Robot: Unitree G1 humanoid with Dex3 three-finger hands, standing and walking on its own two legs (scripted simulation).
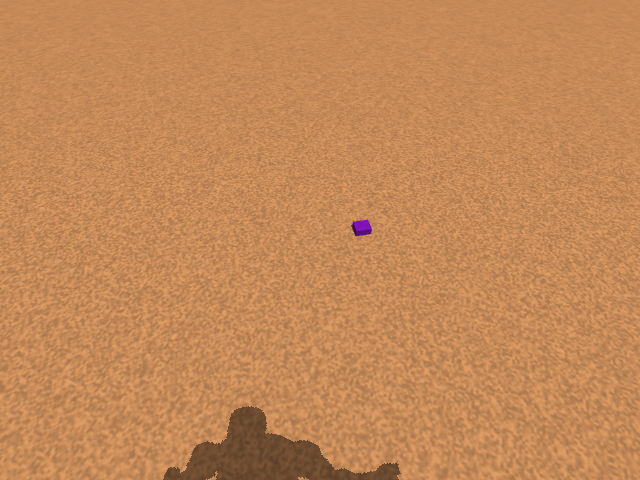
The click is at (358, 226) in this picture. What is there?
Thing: small box
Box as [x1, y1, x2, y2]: [352, 220, 371, 235]
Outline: 367,220 353,222 352,226 356,235 370,233 371,228
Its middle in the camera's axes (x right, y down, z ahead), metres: +0.18 -0.03 +1.73
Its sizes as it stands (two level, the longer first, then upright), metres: 0.069 0.059 0.032
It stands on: the floor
